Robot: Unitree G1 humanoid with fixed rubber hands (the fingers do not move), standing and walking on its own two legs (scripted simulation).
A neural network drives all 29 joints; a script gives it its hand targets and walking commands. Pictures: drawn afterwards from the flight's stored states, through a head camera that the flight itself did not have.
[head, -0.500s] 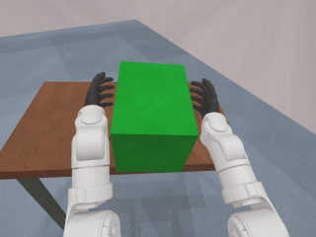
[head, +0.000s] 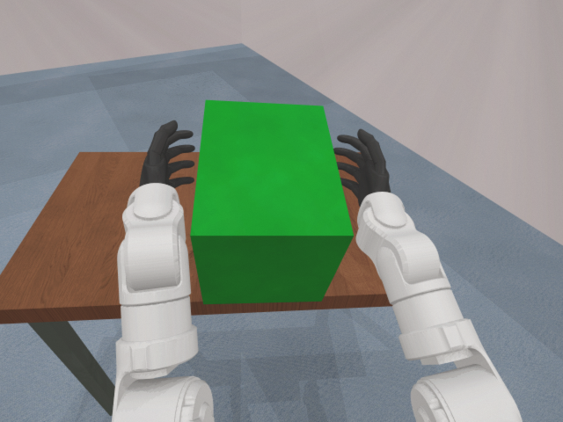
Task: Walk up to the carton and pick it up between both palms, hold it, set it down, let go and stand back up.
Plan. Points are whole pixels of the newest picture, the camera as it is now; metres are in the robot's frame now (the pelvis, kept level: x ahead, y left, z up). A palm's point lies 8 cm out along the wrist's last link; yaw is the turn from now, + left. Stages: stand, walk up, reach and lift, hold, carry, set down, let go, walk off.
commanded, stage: hold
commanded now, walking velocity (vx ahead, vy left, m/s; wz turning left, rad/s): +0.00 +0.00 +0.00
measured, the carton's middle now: (264, 202) +0.40 +0.01 +0.14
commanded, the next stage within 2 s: none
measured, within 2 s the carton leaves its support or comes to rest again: neither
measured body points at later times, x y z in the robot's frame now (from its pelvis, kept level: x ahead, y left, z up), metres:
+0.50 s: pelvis +0.00 +0.00 +0.00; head -0.03 +0.04 +0.45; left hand +0.37 +0.15 +0.22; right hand +0.37 -0.12 +0.21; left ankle +0.04 +0.11 -0.75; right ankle -0.01 -0.09 -0.75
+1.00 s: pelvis +0.00 +0.00 +0.00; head -0.05 +0.04 +0.45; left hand +0.35 +0.16 +0.23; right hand +0.35 -0.11 +0.23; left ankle +0.04 +0.11 -0.75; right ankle -0.01 -0.09 -0.75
